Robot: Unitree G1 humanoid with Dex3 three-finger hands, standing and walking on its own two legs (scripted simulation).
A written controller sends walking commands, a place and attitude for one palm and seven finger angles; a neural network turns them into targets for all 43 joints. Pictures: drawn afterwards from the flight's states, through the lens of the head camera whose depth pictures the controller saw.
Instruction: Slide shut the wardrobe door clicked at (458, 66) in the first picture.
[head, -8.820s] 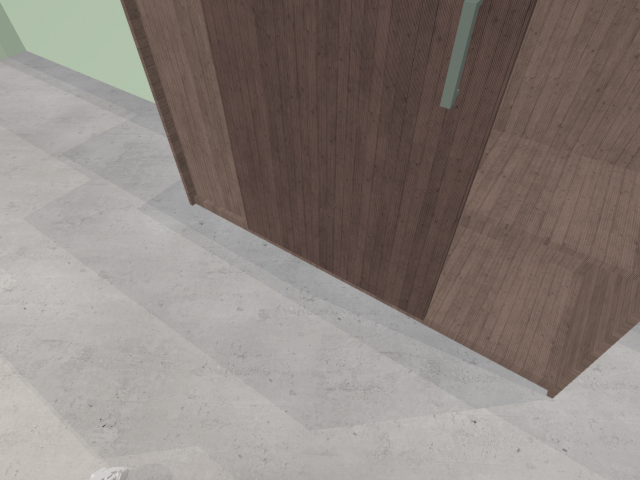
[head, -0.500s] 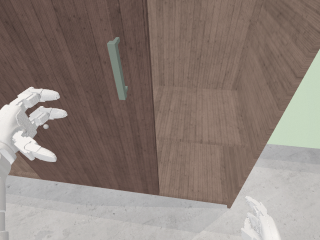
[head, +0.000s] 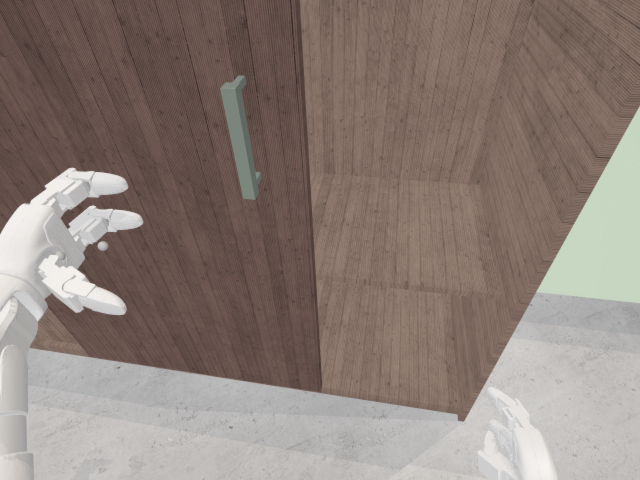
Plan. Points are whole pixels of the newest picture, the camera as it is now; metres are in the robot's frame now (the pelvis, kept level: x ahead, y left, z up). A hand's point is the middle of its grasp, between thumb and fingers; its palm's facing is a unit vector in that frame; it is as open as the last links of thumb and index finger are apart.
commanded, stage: move the hooked fingers beside the handle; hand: left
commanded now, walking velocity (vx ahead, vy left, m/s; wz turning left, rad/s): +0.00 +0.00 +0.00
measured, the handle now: (245, 140) +0.55 +0.19 +0.18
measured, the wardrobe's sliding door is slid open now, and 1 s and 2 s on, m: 0.43 0.43 0.43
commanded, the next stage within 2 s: none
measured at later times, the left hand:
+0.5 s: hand (141, 210) +0.34 +0.25 +0.20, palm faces +0.01 -1.00 -0.04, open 14.0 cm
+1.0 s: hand (172, 177) +0.41 +0.24 +0.20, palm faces +0.00 -1.00 -0.02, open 14.0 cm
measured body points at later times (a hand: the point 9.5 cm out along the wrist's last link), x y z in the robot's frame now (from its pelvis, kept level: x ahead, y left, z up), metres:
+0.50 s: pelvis +0.01 +0.01 +0.00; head -0.01 -0.01 +0.45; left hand +0.34 +0.31 +0.20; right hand +0.18 -0.24 -0.08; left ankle +0.01 +0.13 -0.74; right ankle +0.00 -0.09 -0.74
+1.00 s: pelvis +0.01 +0.01 +0.00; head +0.01 +0.00 +0.45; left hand +0.40 +0.30 +0.20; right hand +0.14 -0.25 -0.09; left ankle +0.01 +0.13 -0.74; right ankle +0.00 -0.09 -0.74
